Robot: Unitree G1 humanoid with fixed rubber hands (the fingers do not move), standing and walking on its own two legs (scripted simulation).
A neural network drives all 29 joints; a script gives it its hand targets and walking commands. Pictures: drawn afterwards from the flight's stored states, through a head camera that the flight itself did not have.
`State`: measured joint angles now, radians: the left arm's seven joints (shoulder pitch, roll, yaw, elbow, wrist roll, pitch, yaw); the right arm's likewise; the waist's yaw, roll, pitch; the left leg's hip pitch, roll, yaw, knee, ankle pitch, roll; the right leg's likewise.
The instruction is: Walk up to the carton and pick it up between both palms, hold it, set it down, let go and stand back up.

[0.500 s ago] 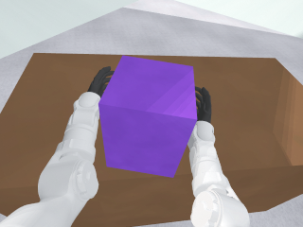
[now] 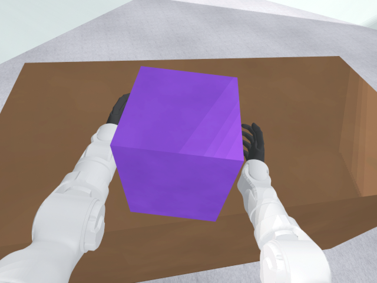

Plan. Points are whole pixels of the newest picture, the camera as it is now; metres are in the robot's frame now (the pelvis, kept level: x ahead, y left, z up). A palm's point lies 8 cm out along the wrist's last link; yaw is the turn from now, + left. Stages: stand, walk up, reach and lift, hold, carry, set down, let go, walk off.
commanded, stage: set down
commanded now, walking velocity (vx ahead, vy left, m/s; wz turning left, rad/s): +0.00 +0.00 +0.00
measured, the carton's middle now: (180, 148) +0.39 -0.02 +0.07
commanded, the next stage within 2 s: none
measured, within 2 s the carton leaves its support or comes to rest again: neither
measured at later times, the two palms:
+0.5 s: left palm (108, 89) +0.45 +0.11 +0.19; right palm (286, 118) +0.37 -0.23 +0.17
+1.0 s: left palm (95, 61) +0.45 +0.12 +0.25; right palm (306, 97) +0.37 -0.23 +0.23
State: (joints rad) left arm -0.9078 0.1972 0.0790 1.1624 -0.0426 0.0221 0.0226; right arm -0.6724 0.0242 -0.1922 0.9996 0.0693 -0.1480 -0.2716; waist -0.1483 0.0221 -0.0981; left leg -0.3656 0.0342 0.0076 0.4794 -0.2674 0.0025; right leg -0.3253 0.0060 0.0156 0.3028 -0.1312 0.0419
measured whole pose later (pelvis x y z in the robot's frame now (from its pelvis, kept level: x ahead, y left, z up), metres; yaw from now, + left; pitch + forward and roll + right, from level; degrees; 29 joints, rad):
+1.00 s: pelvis -0.03 -0.01 +0.00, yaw +0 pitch +4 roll -1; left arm -1.25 0.45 -0.10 1.15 -0.30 0.40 -0.05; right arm -1.06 -0.17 -0.11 0.87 0.35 0.39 -0.33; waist -0.21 -0.01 -0.10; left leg -0.30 0.03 0.01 0.43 -0.21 -0.01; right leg -0.29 0.01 0.01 0.31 -0.10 0.02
